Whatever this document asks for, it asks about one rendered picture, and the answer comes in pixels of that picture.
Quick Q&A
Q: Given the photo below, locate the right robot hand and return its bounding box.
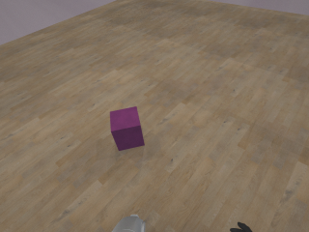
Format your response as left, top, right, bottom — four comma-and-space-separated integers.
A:
230, 222, 252, 232

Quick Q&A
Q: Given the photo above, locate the robot left thigh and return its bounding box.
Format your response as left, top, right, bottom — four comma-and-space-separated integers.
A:
112, 216, 146, 232

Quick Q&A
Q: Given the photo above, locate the carton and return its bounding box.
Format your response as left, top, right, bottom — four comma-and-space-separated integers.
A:
109, 106, 145, 151

